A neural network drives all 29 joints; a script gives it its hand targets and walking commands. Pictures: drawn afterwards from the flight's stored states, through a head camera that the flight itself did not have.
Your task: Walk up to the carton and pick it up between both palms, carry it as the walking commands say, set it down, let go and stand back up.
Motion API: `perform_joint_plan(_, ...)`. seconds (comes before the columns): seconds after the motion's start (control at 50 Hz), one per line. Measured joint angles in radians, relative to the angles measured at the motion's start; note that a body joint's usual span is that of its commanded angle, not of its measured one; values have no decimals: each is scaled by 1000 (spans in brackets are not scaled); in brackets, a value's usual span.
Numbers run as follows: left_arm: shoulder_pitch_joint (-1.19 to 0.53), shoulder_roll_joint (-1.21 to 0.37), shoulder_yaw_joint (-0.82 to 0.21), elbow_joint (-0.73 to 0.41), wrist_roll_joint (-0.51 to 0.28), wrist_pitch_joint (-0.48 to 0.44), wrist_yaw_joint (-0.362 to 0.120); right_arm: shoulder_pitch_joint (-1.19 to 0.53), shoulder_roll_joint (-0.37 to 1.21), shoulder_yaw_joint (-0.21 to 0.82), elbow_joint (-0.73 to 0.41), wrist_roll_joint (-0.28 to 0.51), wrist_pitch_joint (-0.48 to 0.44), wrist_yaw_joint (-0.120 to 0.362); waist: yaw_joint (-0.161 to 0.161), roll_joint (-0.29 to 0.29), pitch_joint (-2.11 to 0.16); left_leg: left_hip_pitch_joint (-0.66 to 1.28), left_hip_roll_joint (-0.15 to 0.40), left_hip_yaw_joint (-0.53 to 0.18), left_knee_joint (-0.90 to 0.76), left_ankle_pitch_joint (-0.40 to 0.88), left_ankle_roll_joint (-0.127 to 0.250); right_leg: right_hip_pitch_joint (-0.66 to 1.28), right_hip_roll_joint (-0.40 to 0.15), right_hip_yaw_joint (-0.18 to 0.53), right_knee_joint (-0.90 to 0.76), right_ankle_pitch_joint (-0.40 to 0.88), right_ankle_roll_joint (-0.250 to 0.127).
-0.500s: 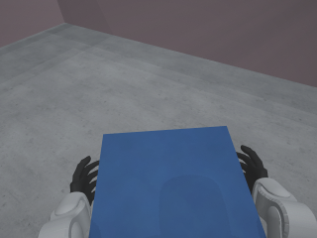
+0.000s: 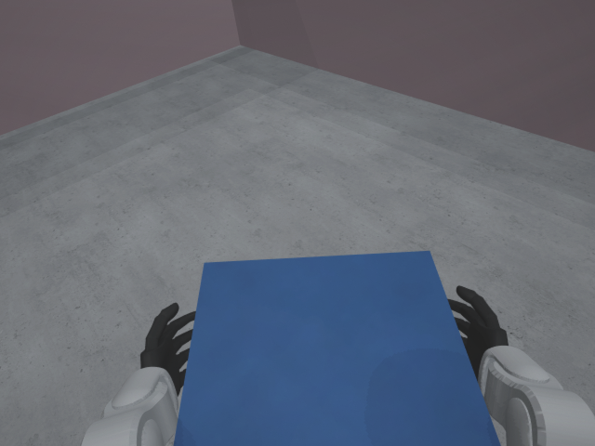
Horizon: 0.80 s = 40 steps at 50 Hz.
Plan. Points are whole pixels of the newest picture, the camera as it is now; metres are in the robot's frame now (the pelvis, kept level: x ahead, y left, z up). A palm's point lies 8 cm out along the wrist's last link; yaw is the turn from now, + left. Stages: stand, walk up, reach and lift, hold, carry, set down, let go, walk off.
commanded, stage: carry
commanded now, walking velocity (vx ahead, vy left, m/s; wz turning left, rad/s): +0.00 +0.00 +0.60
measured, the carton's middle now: (322, 383) +0.23 -0.01 +0.02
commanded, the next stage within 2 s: none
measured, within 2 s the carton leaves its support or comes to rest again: neither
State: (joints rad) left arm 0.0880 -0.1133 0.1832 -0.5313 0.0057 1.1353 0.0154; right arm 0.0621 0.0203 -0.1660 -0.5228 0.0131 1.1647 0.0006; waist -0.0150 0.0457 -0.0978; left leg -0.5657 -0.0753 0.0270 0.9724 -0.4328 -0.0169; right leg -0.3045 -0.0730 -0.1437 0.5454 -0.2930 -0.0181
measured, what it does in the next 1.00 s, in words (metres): walks backwards, turning left: left foot, then right foot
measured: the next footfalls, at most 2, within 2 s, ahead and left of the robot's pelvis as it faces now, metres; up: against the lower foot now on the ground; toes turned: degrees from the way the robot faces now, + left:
left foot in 0.26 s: +0.00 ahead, +0.16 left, +0.00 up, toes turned +17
right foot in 0.66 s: +0.02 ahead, -0.02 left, +0.00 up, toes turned +18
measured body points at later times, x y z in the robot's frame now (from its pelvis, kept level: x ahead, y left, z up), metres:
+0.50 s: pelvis -0.05 +0.07 -0.01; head -0.04 +0.08 +0.44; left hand +0.11 +0.32 +0.06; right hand +0.24 -0.03 +0.07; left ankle -0.04 +0.15 -0.74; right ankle -0.02 -0.07 -0.68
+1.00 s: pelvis -0.11 +0.08 -0.01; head -0.10 +0.07 +0.44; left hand -0.03 +0.36 +0.08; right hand +0.20 +0.08 +0.07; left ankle -0.18 +0.17 -0.72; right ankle -0.02 -0.04 -0.74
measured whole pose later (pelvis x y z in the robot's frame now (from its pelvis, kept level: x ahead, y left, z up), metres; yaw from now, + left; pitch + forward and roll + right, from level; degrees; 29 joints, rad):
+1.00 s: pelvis -0.11 +0.08 -0.01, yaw +38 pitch +3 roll +2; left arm 0.09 -0.11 0.19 -0.60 0.00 1.15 0.02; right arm 0.02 0.02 -0.17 -0.56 0.04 1.18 -0.01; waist 0.00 -0.01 -0.07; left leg -0.39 0.01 0.11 0.66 -0.33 -0.01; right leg -0.35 -0.25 -0.27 0.64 -0.31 0.05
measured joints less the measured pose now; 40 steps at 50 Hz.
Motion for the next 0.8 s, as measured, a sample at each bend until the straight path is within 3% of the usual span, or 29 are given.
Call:
perform_joint_plan(0.04,9,-6,11,-12,1,-1,1,-15,5,0,11,6,1,-2,0,-13,11,-19,29,20,116,-3,-11,11,-29,-15,-8,3,9)
perform_joint_plan(0.08,12,-5,17,-30,-3,-4,1,-26,8,1,7,11,-2,-4,0,-27,20,-7,54,33,112,-3,-19,11,-62,-32,-3,3,19)
perform_joint_plan(0.22,-5,0,7,-51,-4,1,5,-37,-5,-2,-23,20,5,-7,11,-63,24,152,78,81,-244,57,-7,-29,-171,-111,94,-37,72)
perform_joint_plan(0.24,-5,0,5,-54,-3,4,6,-39,-7,-3,-23,21,7,-7,12,-60,21,192,79,83,-330,110,-1,-40,-182,-122,124,-51,83)
perform_joint_plan(0.26,-6,7,5,-56,-3,6,8,-42,-1,-2,-17,22,5,-3,12,-64,17,211,73,82,-380,146,30,-60,-197,-124,167,-69,95)
perform_joint_plan(0.3,-16,44,11,-31,-13,11,8,-46,38,-2,22,6,-14,-7,11,-79,27,175,57,66,-333,127,62,-130,-175,-43,331,-209,133)
perform_joint_plan(0.34,-17,59,19,-11,-24,17,6,-31,74,-12,35,-8,-23,-9,18,-76,39,164,51,45,-332,127,69,-195,-125,22,487,-257,142)
perform_joint_plan(0.4,-12,37,30,-7,-35,4,-4,4,100,-33,11,-13,-38,-4,25,-68,45,156,36,12,-367,164,75,-255,-78,57,580,-206,135)
perform_joint_plan(0.48,0,21,18,-38,-36,-21,-6,26,88,-38,-35,0,-56,10,17,-60,46,151,7,-21,-409,209,87,-264,-37,76,528,-168,124)
perform_joint_plan(0.62,2,32,2,-48,-25,-15,-7,20,57,-14,-47,-8,-38,9,-4,-25,-3,137,-31,-74,-452,262,84,-131,29,74,202,-163,90)
perform_joint_plan(0.66,0,32,1,-36,-24,-10,-7,17,48,-7,-44,-12,-26,5,0,-8,-18,128,-41,-88,-444,267,78,-60,40,54,52,-89,67)
perform_joint_plan(0.68,-3,27,-1,-23,-21,-10,-6,16,36,-5,-39,-13,-19,4,3,9,-20,121,-36,-96,-421,241,60,-47,42,38,25,-18,40)
perform_joint_plan(0.72,-7,20,-8,-1,-10,-1,-3,18,14,0,-25,-12,-7,1,4,5,-22,63,-27,-47,-229,71,13,-35,19,12,20,11,3)
perform_joint_plan(0.76,1,11,-5,-1,-5,5,2,5,4,2,-12,-4,8,-3,3,-6,-10,7,-4,-5,-4,4,-7,-14,-8,-8,4,12,-4)
perform_joint_plan(0.8,10,6,5,-17,-4,5,3,-12,9,2,-4,3,12,-5,4,-18,2,-14,24,14,110,4,-14,-2,-36,-21,-9,18,4)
